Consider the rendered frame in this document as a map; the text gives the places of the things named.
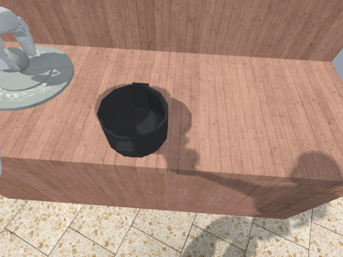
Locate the table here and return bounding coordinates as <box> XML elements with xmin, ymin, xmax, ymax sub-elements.
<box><xmin>0</xmin><ymin>0</ymin><xmax>343</xmax><ymax>220</ymax></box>

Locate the pot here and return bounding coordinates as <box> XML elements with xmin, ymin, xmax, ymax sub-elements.
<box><xmin>97</xmin><ymin>82</ymin><xmax>168</xmax><ymax>157</ymax></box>

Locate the left robot hand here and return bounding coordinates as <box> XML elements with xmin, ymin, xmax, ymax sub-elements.
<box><xmin>0</xmin><ymin>6</ymin><xmax>36</xmax><ymax>72</ymax></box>

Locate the knob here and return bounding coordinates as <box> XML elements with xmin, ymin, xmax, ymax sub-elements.
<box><xmin>4</xmin><ymin>47</ymin><xmax>29</xmax><ymax>71</ymax></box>

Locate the lid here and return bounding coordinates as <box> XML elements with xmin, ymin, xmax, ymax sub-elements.
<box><xmin>0</xmin><ymin>46</ymin><xmax>74</xmax><ymax>111</ymax></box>

